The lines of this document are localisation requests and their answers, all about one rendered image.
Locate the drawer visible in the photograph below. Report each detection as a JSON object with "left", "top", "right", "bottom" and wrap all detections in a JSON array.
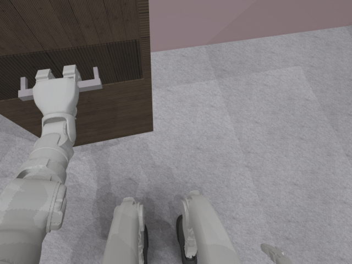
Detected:
[{"left": 0, "top": 39, "right": 143, "bottom": 100}]

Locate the robot left upper arm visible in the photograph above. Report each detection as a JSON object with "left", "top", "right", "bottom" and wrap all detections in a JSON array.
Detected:
[{"left": 0, "top": 178, "right": 67, "bottom": 264}]

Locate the robot left forearm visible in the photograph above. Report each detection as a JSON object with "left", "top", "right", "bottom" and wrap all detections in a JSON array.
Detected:
[{"left": 0, "top": 112, "right": 76, "bottom": 207}]

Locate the handle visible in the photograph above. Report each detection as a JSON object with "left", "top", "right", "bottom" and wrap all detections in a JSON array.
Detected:
[{"left": 18, "top": 67, "right": 102, "bottom": 101}]

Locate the left robot shin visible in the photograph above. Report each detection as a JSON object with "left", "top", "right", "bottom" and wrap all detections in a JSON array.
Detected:
[{"left": 113, "top": 197, "right": 144, "bottom": 264}]

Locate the left robot thigh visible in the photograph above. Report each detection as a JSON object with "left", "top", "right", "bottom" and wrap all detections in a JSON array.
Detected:
[{"left": 101, "top": 201, "right": 145, "bottom": 264}]

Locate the right robot hand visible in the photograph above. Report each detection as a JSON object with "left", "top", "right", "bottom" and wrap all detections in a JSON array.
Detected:
[{"left": 261, "top": 243, "right": 294, "bottom": 264}]

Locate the left robot hand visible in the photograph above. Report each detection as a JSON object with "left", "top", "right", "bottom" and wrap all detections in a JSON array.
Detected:
[{"left": 32, "top": 65, "right": 82, "bottom": 119}]

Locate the cabinet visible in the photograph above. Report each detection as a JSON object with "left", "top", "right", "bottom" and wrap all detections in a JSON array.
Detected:
[{"left": 0, "top": 0, "right": 153, "bottom": 147}]

